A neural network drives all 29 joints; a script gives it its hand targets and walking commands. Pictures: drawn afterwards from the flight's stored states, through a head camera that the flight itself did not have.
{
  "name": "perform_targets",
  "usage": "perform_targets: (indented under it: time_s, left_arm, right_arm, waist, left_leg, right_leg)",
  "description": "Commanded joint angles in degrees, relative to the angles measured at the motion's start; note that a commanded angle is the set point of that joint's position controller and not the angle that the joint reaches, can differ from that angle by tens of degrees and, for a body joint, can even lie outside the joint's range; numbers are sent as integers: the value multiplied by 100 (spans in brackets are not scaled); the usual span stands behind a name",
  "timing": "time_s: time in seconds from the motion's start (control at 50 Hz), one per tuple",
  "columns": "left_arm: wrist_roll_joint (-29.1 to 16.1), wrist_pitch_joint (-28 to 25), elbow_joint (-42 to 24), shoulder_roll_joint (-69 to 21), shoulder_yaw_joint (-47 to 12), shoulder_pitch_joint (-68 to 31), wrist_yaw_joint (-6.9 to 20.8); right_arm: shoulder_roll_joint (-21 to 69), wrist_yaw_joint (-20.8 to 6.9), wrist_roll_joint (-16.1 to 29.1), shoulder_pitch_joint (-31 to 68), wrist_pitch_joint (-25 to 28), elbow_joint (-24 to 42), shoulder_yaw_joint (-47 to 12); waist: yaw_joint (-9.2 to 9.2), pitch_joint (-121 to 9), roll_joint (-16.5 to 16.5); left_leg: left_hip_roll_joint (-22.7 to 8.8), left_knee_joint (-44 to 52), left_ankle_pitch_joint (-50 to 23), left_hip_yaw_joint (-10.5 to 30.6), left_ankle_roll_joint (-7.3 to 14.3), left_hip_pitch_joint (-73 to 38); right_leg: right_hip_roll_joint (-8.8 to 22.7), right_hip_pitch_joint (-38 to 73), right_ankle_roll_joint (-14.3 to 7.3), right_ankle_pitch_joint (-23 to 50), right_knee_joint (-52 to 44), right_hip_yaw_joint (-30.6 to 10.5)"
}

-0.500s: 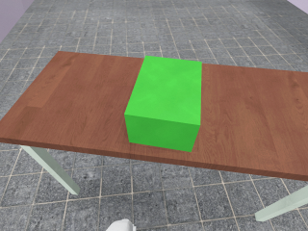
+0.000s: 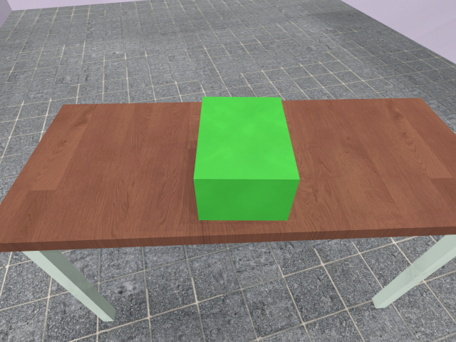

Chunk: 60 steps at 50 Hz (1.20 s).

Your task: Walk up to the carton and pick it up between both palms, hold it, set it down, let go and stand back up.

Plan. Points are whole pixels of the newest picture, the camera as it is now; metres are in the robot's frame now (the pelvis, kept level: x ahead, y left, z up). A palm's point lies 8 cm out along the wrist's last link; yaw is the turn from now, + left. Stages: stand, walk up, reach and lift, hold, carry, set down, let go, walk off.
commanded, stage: walk up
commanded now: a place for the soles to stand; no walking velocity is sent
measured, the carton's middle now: (242, 154) +0.52 -0.02 +0.02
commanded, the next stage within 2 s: none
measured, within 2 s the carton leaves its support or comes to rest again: neither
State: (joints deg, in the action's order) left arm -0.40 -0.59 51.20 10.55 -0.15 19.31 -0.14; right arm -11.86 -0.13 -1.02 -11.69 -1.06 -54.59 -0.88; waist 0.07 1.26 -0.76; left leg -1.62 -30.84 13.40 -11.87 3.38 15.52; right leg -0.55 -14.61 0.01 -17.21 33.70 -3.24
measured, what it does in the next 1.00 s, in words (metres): shifts its weight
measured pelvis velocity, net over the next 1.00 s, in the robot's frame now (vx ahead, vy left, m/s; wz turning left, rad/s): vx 0.06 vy -0.03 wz -0.22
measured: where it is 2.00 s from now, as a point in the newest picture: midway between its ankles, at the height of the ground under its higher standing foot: outside the picture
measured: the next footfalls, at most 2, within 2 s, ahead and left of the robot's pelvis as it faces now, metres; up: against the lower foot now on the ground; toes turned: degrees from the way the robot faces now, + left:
none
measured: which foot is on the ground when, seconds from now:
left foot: down 0.00-1.00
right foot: down 0.00-1.00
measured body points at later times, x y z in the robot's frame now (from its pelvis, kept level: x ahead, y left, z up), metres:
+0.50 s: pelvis +0.01 +0.00 +0.00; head +0.02 -0.01 +0.45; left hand +0.07 +0.24 -0.14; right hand +0.05 -0.25 -0.15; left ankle +0.04 +0.08 -0.73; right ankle +0.01 -0.12 -0.73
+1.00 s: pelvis +0.06 -0.03 +0.00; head +0.06 -0.04 +0.45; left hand +0.13 +0.21 -0.14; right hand +0.03 -0.28 -0.15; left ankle +0.04 +0.08 -0.73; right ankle +0.01 -0.12 -0.73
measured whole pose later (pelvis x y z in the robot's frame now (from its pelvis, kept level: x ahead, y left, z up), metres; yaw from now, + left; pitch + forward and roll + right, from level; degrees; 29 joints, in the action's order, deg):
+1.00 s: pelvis +0.06 -0.03 +0.00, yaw -13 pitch +0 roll +2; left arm 0.4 -1.1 55.6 12.0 -1.2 19.4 -1.7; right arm -13.4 0.4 -1.9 -14.7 -0.4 -58.6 -1.5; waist -0.5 0.8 0.8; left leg -3.2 -29.9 19.3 -14.7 0.7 9.9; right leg -4.8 -14.1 -1.8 -20.1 35.2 -10.0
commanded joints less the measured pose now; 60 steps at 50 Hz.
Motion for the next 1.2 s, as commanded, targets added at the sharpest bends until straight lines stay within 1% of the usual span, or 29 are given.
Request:
perform_targets:
  time_s: [0.0, 0.08, 0.12, 0.16, 0.2, 0.24, 0.36, 0.46, 0.5, 0.54, 0.56, 0.58, 0.62, 0.64, 0.68, 0.7, 0.72, 0.74, 0.78, 0.82, 0.84, 0.88, 0.92, 0.96, 1.02, 1.06, 1.1, 1.14, 1.18]
  left_arm:
    - [13, -171, -241, 771, 181, 85, -9]
    - [72, -123, -84, 648, 104, 386, -71]
    - [55, -139, -64, 682, 109, 347, -91]
    - [85, -134, 76, 776, 103, 209, -107]
    - [66, -134, 69, 767, 78, 141, -128]
    - [60, -151, 122, 776, 43, 157, -140]
    - [85, -132, 137, 899, 30, 81, -179]
    - [49, -161, 39, 1050, 54, 127, -204]
    - [42, -162, 40, 1049, 35, 123, -198]
    - [40, -141, -33, 1025, 44, 124, -211]
    - [72, -113, 9, 1013, 55, 223, -194]
    - [92, -93, -67, 931, 31, 197, -200]
    - [178, -71, -148, 842, 60, 115, -162]
    - [193, -71, -128, 841, 74, 234, -134]
    - [88, -125, 65, 882, 104, 594, -89]
    - [51, -151, 7, 1076, 164, 572, -85]
    - [2, -169, 44, 1192, 209, 586, -90]
    - [-2, -183, -24, 1267, 205, 550, -126]
    - [30, -176, 8, 1224, 187, 302, -190]
    - [68, -182, -32, 998, 107, 97, -166]
    - [63, -191, 28, 882, 66, 148, -160]
    - [82, -191, 202, 762, 13, 415, -170]
    - [73, -163, 133, 876, 17, 478, -196]
    - [77, -141, 185, 923, 87, 366, -206]
    - [32, -138, 187, 907, 47, 306, -217]
    - [37, -122, 202, 947, 70, 278, -237]
    - [36, -123, 194, 1026, 104, 237, -249]
    - [68, -100, 209, 989, 93, 114, -246]
    - [51, -104, 245, 930, 65, 6, -254]
  right_arm:
    - [-866, 48, 35, 177, 243, 257, 149]
    - [-974, 127, 15, 121, 139, 163, 223]
    - [-891, 128, 0, 139, 99, 67, 184]
    - [-880, 120, -27, -65, 78, 46, 217]
    - [-1007, 127, -14, -34, 65, 38, 234]
    - [-875, 110, -17, -76, 59, -40, 209]
    - [-1003, 128, -37, 2, 20, 50, 214]
    - [-948, 119, -48, 123, -19, 88, 151]
    - [-1027, 111, -52, 28, -41, 105, 177]
    - [-1021, 121, -58, 122, -37, 133, 162]
    - [-1040, 113, -108, -183, -17, 142, 160]
    - [-1156, 114, -132, -260, -9, 118, 199]
    - [-1244, 135, -139, -68, 18, 137, 218]
    - [-1199, 126, -157, 65, 32, 119, 175]
    - [-1103, 81, -127, 324, 16, 239, 111]
    - [-884, 50, -60, 224, 0, 220, 39]
    - [-818, 20, -83, 90, -19, 249, 8]
    - [-703, 1, -120, 3, -7, 219, -22]
    - [-655, 1, -56, -151, 102, 160, -80]
    - [-799, 56, -43, -448, 220, 14, -27]
    - [-1009, 66, -74, -389, 262, -56, 9]
    - [-1054, 93, -91, -443, 223, -117, 77]
    - [-1029, 90, -64, -394, 166, -95, 97]
    - [-930, 88, -93, -333, 138, -102, 103]
    - [-835, 97, -27, -465, 82, -204, 81]
    - [-913, 96, -78, -457, 89, -193, 110]
    - [-935, 90, -76, -386, 77, -160, 101]
    - [-920, 82, -43, -414, 72, -148, 92]
    - [-851, 84, -23, -547, 78, -263, 102]
  waist:
    - [46, 77, 148]
    - [133, -5, -254]
    - [159, 68, -164]
    - [-20, 17, 28]
    - [50, 250, -89]
    - [18, 149, 99]
    - [-34, -3, 86]
    - [19, 49, 229]
    - [-80, -240, 248]
    - [-23, -119, 158]
    - [-158, -238, 233]
    - [-171, -76, -51]
    - [-22, 272, -304]
    - [102, 520, -123]
    - [259, 562, 298]
    - [152, 505, 689]
    - [73, 477, 797]
    - [26, 412, 896]
    - [-127, 206, 889]
    - [-233, -136, 776]
    - [-154, -196, 370]
    - [-71, -87, 138]
    - [-25, -212, -106]
    - [-20, -125, -68]
    - [-75, -138, 339]
    - [-29, -99, 337]
    - [7, -53, 306]
    - [-57, -66, -22]
    - [-68, -16, 265]
  left_leg:
    - [-963, 1226, 974, 1487, 153, -239]
    - [-1309, 1673, 1552, 1518, 185, -269]
    - [-1211, 1572, 1489, 1227, 165, -267]
    - [-1160, 1511, 1408, 1093, 128, -505]
    - [-1173, 1376, 1227, 954, 150, -478]
    - [-1075, 1227, 892, 798, 150, -514]
    - [-1286, 1197, 869, 881, 291, -755]
    - [-936, 676, 167, 547, 222, -981]
    - [-940, 633, 494, 569, 235, -1160]
    - [-1170, 698, 231, 644, 325, -1245]
    - [-1376, 954, 1144, 898, 443, -1497]
    - [-1908, 1317, 1881, 1396, 668, -1373]
    - [-2422, 1690, 2141, 1549, 800, -792]
    - [-2358, 1668, 2186, 1297, 706, -476]
    - [-1476, 905, 1839, 363, 185, -194]
    - [-878, 407, 1610, 168, 35, -218]
    - [-471, -125, 1506, 193, -120, -355]
    - [-326, -284, 1486, 384, -165, -179]
    - [-343, 284, 750, 633, -84, -548]
    - [-578, 682, -53, 808, 0, -1225]
    - [-777, 729, -685, 929, 103, -1460]
    - [-1182, 612, -1603, 961, 343, -1820]
    - [-1190, 643, -1110, 829, 377, -1574]
    - [-1108, 438, -1287, 675, 292, -1568]
    - [-903, 312, -997, 537, 189, -1357]
    - [-927, 176, -1117, 598, 173, -1190]
    - [-817, 185, -739, 545, 153, -1167]
    - [-840, 286, -618, 554, 142, -1071]
    - [-855, 387, -859, 599, 130, -1254]
  right_leg:
    - [265, -405, -338, 53, -778, -632]
    - [228, -304, -338, -63, -414, -368]
    - [299, -386, -354, 63, -560, -476]
    - [282, -514, -352, 128, -599, -482]
    - [263, -733, -351, 431, -544, -579]
    - [333, -670, -359, 666, -593, -659]
    - [222, -787, -319, 741, -295, -649]
    - [341, -967, -434, 1443, -339, -1081]
    - [305, -1044, -492, 1251, -370, -1128]
    - [205, -1264, -389, 1198, -144, -965]
    - [40, -1483, -406, 484, 129, -927]
    - [-33, -1606, -272, -237, 413, -690]
    - [179, -1518, -228, -575, 679, -439]
    - [291, -1281, -237, -596, 388, -402]
    - [223, -678, -417, 3, -651, -847]
    - [317, -848, -549, -19, -1023, -1516]
    - [615, -1033, -717, -50, -1416, -2338]
    - [864, -726, -816, 249, -1625, -2852]
    - [731, -540, -908, 1178, -1363, -2387]
    - [448, -537, -593, 1659, -987, -1731]
    - [236, -609, -405, 1915, -593, -1373]
    - [143, -909, -189, 1904, -161, -1031]
    - [263, -750, -122, 1888, -188, -1115]
    - [275, -762, -115, 2326, -203, -1185]
    - [232, -609, -202, 2343, -333, -1249]
    - [242, -455, -265, 2608, -213, -1276]
    - [308, -519, -301, 2598, -330, -1523]
    - [280, -327, -373, 2651, -367, -1533]
    - [249, -465, -314, 2560, -290, -1435]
